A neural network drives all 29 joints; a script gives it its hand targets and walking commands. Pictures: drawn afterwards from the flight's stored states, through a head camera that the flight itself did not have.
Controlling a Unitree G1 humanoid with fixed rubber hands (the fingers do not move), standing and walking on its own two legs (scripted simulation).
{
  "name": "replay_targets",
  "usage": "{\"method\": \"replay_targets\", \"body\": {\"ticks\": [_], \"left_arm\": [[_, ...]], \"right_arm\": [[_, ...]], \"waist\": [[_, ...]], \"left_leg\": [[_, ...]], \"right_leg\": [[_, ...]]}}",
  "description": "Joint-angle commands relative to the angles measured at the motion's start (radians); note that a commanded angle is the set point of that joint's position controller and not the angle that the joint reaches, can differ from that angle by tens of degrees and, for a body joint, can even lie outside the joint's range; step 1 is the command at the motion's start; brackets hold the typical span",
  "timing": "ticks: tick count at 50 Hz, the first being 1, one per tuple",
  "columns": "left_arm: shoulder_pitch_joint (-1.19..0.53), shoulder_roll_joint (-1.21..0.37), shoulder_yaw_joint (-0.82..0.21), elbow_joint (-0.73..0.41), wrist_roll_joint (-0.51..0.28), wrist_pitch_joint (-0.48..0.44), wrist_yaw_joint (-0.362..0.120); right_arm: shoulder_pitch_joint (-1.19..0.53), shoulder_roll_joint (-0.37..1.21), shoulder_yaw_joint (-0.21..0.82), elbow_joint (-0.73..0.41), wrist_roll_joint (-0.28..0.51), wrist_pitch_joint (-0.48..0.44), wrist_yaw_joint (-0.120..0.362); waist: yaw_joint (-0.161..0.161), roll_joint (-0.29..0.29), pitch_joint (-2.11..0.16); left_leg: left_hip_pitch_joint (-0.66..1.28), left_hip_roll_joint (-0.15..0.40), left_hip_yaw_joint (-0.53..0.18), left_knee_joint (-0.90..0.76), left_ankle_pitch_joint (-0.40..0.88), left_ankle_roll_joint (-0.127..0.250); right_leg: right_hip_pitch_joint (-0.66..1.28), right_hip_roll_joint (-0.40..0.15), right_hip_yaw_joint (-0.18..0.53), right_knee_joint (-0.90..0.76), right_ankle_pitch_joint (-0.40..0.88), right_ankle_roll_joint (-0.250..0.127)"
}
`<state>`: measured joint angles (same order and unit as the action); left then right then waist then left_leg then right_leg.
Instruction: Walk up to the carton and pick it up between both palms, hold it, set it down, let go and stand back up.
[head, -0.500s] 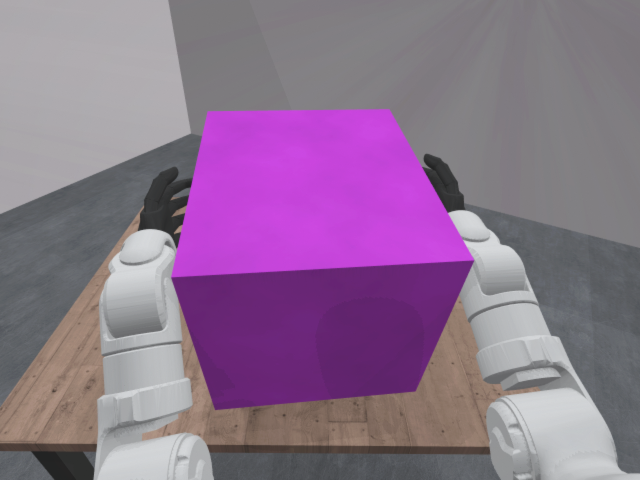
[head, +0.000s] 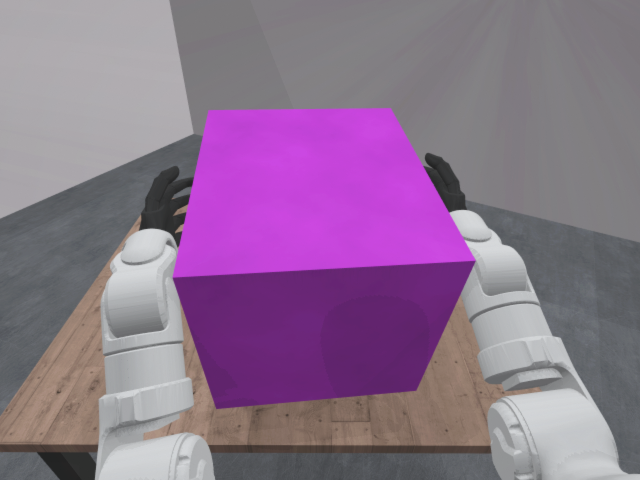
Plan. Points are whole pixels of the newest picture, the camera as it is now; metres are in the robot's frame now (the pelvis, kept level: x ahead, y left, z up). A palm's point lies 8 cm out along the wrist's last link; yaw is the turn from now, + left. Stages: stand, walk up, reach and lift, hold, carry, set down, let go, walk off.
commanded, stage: hold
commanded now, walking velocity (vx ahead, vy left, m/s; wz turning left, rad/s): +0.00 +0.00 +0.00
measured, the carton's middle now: (310, 247) +0.37 +0.00 +0.18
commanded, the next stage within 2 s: set down in 0.86 s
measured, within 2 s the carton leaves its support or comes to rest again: neither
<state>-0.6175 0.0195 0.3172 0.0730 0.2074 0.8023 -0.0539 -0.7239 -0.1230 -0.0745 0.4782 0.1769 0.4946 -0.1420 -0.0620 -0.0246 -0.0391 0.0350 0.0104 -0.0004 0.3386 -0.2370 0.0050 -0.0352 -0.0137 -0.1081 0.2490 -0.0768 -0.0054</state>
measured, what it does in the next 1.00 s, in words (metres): stands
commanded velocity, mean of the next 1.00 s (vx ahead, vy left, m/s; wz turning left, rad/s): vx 0.00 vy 0.00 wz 0.00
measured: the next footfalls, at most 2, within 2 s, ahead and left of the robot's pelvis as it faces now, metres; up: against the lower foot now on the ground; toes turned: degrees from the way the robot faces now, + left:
none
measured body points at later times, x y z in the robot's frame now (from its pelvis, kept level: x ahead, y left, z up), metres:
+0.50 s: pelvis +0.00 +0.00 +0.00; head -0.07 +0.02 +0.45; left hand +0.36 +0.18 +0.23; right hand +0.38 -0.16 +0.22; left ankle -0.02 +0.11 -0.75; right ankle +0.05 -0.12 -0.75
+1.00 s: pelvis +0.00 +0.00 +0.00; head -0.07 +0.02 +0.44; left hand +0.36 +0.18 +0.22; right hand +0.37 -0.16 +0.22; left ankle -0.02 +0.11 -0.75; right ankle +0.05 -0.12 -0.75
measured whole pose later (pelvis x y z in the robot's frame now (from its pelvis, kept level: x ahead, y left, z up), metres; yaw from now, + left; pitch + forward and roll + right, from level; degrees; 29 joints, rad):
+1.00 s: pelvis +0.00 +0.00 +0.00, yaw +1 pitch -7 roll -1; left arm -0.63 0.03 0.32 0.10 0.21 0.78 -0.05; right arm -0.73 -0.10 -0.12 0.50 0.16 0.47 -0.13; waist -0.07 -0.03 -0.04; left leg 0.02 0.00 -0.01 0.34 -0.23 0.01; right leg -0.05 -0.02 -0.11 0.26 -0.08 0.00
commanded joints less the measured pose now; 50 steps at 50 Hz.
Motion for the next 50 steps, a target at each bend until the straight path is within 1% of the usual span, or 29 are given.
{"method": "replay_targets", "body": {"ticks": [1, 3, 5, 9, 13, 14, 16, 17, 18, 21, 22, 24, 26, 28, 30, 31, 32, 33, 34, 36, 37, 38, 41, 43, 44, 45, 46, 48, 50], "left_arm": [[-0.686, -0.455, -0.456, -0.135, -0.134, -0.052, -0.157], [-0.709, -0.447, -0.450, -0.146, -0.136, -0.056, -0.158], [-0.692, -0.443, -0.442, -0.130, -0.133, -0.054, -0.157], [-0.727, -0.457, -0.480, -0.175, -0.152, -0.067, -0.149], [-0.768, -0.469, -0.479, -0.128, -0.155, -0.074, -0.137], [-0.757, -0.475, -0.486, -0.118, -0.154, -0.073, -0.134], [-0.752, -0.481, -0.490, -0.121, -0.158, -0.075, -0.130], [-0.748, -0.484, -0.496, -0.127, -0.160, -0.076, -0.128], [-0.743, -0.481, -0.489, -0.132, -0.157, -0.076, -0.127], [-0.682, -0.469, -0.472, -0.117, -0.151, -0.067, -0.131], [-0.684, -0.465, -0.469, -0.129, -0.152, -0.068, -0.135], [-0.645, -0.450, -0.427, -0.080, -0.125, -0.056, -0.147], [-0.637, -0.446, -0.413, -0.090, -0.111, -0.049, -0.159], [-0.652, -0.449, -0.418, -0.103, -0.116, -0.048, -0.162], [-0.675, -0.448, -0.434, -0.132, -0.128, -0.052, -0.160], [-0.681, -0.454, -0.455, -0.162, -0.140, -0.056, -0.158], [-0.695, -0.457, -0.466, -0.176, -0.146, -0.059, -0.154], [-0.708, -0.463, -0.483, -0.188, -0.158, -0.063, -0.149], [-0.703, -0.464, -0.490, -0.194, -0.159, -0.064, -0.143], [-0.719, -0.456, -0.486, -0.183, -0.158, -0.066, -0.140], [-0.719, -0.458, -0.490, -0.201, -0.162, -0.068, -0.139], [-0.735, -0.466, -0.513, -0.225, -0.174, -0.071, -0.134], [-0.713, -0.459, -0.479, -0.140, -0.147, -0.060, -0.135], [-0.728, -0.465, -0.475, -0.132, -0.143, -0.060, -0.136], [-0.759, -0.470, -0.485, -0.140, -0.154, -0.076, -0.136], [-0.764, -0.475, -0.489, -0.130, -0.157, -0.085, -0.136], [-0.760, -0.475, -0.475, -0.102, -0.153, -0.096, -0.137], [-0.738, -0.479, -0.467, -0.082, -0.146, -0.118, -0.141], [-0.724, -0.477, -0.436, -0.053, -0.128, -0.156, -0.146]], "right_arm": [[-0.761, 0.559, 0.357, -0.336, 0.127, -0.072, 0.128], [-0.759, 0.567, 0.358, -0.328, 0.129, -0.067, 0.126], [-0.773, 0.570, 0.364, -0.345, 0.132, -0.070, 0.126], [-0.772, 0.576, 0.359, -0.363, 0.136, -0.075, 0.127], [-0.812, 0.578, 0.339, -0.331, 0.111, -0.081, 0.142], [-0.797, 0.566, 0.329, -0.309, 0.108, -0.083, 0.145], [-0.819, 0.560, 0.335, -0.331, 0.105, -0.094, 0.147], [-0.802, 0.555, 0.332, -0.314, 0.107, -0.093, 0.147], [-0.808, 0.556, 0.346, -0.320, 0.114, -0.094, 0.148], [-0.785, 0.551, 0.368, -0.337, 0.127, -0.088, 0.138], [-0.782, 0.552, 0.371, -0.346, 0.127, -0.087, 0.134], [-0.759, 0.542, 0.362, -0.315, 0.120, -0.076, 0.128], [-0.753, 0.542, 0.364, -0.316, 0.126, -0.075, 0.128], [-0.758, 0.547, 0.363, -0.329, 0.129, -0.073, 0.127], [-0.771, 0.559, 0.373, -0.355, 0.138, -0.075, 0.125], [-0.754, 0.559, 0.373, -0.363, 0.143, -0.075, 0.123], [-0.777, 0.570, 0.382, -0.393, 0.151, -0.078, 0.122], [-0.785, 0.570, 0.376, -0.407, 0.154, -0.080, 0.121], [-0.774, 0.573, 0.382, -0.411, 0.156, -0.077, 0.120], [-0.770, 0.569, 0.364, -0.383, 0.146, -0.070, 0.124], [-0.762, 0.581, 0.375, -0.393, 0.149, -0.071, 0.126], [-0.758, 0.569, 0.370, -0.392, 0.152, -0.072, 0.130], [-0.774, 0.552, 0.350, -0.340, 0.125, -0.068, 0.140], [-0.764, 0.546, 0.331, -0.292, 0.110, -0.067, 0.148], [-0.770, 0.550, 0.303, -0.276, 0.113, -0.079, 0.159], [-0.775, 0.544, 0.299, -0.270, 0.105, -0.091, 0.168], [-0.794, 0.542, 0.290, -0.266, 0.093, -0.105, 0.176], [-0.796, 0.538, 0.277, -0.275, 0.072, -0.141, 0.181], [-0.782, 0.536, 0.255, -0.242, 0.038, -0.184, 0.186]], "waist": [[-0.021, 0.045, -0.322], [-0.023, 0.038, -0.334], [-0.008, 0.037, -0.329], [-0.020, 0.074, -0.360], [-0.013, 0.065, -0.343], [-0.017, 0.082, -0.339], [-0.011, 0.075, -0.372], [-0.020, 0.080, -0.366], [-0.011, 0.069, -0.378], [-0.009, 0.037, -0.380], [-0.012, 0.028, -0.390], [-0.010, 0.007, -0.327], [-0.002, 0.013, -0.305], [-0.007, 0.022, -0.302], [-0.011, 0.025, -0.328], [-0.022, 0.037, -0.347], [-0.014, 0.048, -0.361], [-0.023, 0.054, -0.378], [-0.020, 0.065, -0.378], [-0.021, 0.065, -0.363], [-0.014, 0.061, -0.374], [-0.024, 0.084, -0.389], [-0.010, 0.070, -0.330], [-0.016, 0.079, -0.309], [-0.038, 0.104, -0.316], [-0.040, 0.112, -0.321], [-0.029, 0.096, -0.314], [-0.029, 0.085, -0.336], [-0.021, 0.065, -0.333]], "left_leg": [[-0.232, -0.061, 0.012, -0.076, 0.282, -0.046], [-0.234, -0.065, 0.015, -0.077, 0.270, -0.044], [-0.247, -0.069, 0.018, -0.077, 0.268, -0.039], [-0.240, -0.064, 0.010, -0.073, 0.274, -0.050], [-0.269, -0.055, 0.009, -0.099, 0.182, -0.036], [-0.265, -0.051, 0.008, -0.101, 0.184, -0.042], [-0.261, -0.049, 0.006, -0.095, 0.193, -0.041], [-0.244, -0.047, 0.003, -0.088, 0.228, -0.047], [-0.225, -0.048, 0.006, -0.079, 0.260, -0.047], [-0.207, -0.057, 0.008, -0.061, 0.318, -0.043], [-0.205, -0.059, 0.008, -0.060, 0.321, -0.044], [-0.219, -0.060, 0.013, -0.072, 0.296, -0.037], [-0.228, -0.059, 0.014, -0.081, 0.287, -0.036], [-0.239, -0.060, 0.014, -0.082, 0.281, -0.039], [-0.228, -0.065, 0.014, -0.068, 0.304, -0.042], [-0.212, -0.062, 0.010, -0.063, 0.326, -0.050], [-0.211, -0.066, 0.013, -0.054, 0.343, -0.052], [-0.204, -0.067, 0.012, -0.049, 0.345, -0.054], [-0.204, -0.067, 0.010, -0.046, 0.350, -0.056], [-0.222, -0.066, 0.010, -0.065, 0.277, -0.052], [-0.229, -0.066, 0.011, -0.067, 0.285, -0.049], [-0.224, -0.059, 0.007, -0.069, 0.293, -0.059], [-0.248, -0.054, 0.011, -0.091, 0.212, -0.044], [-0.266, -0.047, 0.009, -0.108, 0.173, -0.044], [-0.254, -0.044, -0.010, -0.106, 0.167, -0.050], [-0.239, -0.040, -0.013, -0.104, 0.172, -0.052], [-0.240, -0.039, -0.011, -0.105, 0.172, -0.046], [-0.210, -0.046, -0.009, -0.093, 0.210, -0.050], [-0.195, -0.047, -0.006, -0.092, 0.218, -0.047]], "right_leg": [[0.374, 0.060, 0.058, 0.053, 0.177, 0.015], [0.383, 0.058, 0.060, 0.051, 0.182, 0.020], [0.389, 0.055, 0.062, 0.054, 0.192, 0.021], [0.373, 0.059, 0.055, 0.063, 0.169, 0.016], [0.335, 0.057, 0.052, 0.055, 0.081, 0.015], [0.330, 0.058, 0.055, 0.057, 0.077, 0.010], [0.337, 0.062, 0.052, 0.059, 0.079, 0.009], [0.334, 0.065, 0.053, 0.061, 0.099, 0.006], [0.339, 0.070, 0.050, 0.061, 0.118, 0.008], [0.361, 0.071, 0.054, 0.058, 0.186, 0.014], [0.372, 0.072, 0.052, 0.059, 0.195, 0.016], [0.375, 0.068, 0.056, 0.047, 0.190, 0.016], [0.382, 0.068, 0.053, 0.044, 0.173, 0.012], [0.378, 0.064, 0.057, 0.045, 0.175, 0.014], [0.384, 0.064, 0.056, 0.051, 0.200, 0.018], [0.384, 0.064, 0.057, 0.056, 0.217, 0.017], [0.381, 0.064, 0.056, 0.059, 0.228, 0.019], [0.371, 0.066, 0.057, 0.061, 0.231, 0.018], [0.373, 0.066, 0.058, 0.063, 0.233, 0.018], [0.358, 0.060, 0.057, 0.058, 0.173, 0.019], [0.369, 0.060, 0.058, 0.064, 0.183, 0.021], [0.360, 0.063, 0.056, 0.069, 0.174, 0.016], [0.329, 0.061, 0.056, 0.052, 0.089, 0.009], [0.322, 0.060, 0.058, 0.051, 0.054, 0.004], [0.308, 0.060, 0.044, 0.051, 0.026, 0.010], [0.305, 0.062, 0.038, 0.052, 0.021, 0.010], [0.303, 0.064, 0.035, 0.050, 0.022, 0.010], [0.309, 0.062, 0.031, 0.044, 0.050, 0.010], [0.308, 0.063, 0.018, 0.042, 0.054, 0.012]]}}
